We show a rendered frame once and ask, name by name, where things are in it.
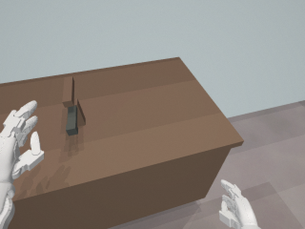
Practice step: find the left robot hand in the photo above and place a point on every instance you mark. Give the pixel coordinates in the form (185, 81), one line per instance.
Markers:
(14, 136)

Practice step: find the left robot forearm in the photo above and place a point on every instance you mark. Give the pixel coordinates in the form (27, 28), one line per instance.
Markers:
(7, 208)

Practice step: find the counter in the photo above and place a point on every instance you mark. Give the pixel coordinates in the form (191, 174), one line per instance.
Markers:
(149, 139)

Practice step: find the right robot hand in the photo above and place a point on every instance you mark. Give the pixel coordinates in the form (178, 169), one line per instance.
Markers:
(241, 212)

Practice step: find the tap lever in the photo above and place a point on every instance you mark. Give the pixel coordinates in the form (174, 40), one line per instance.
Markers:
(71, 127)

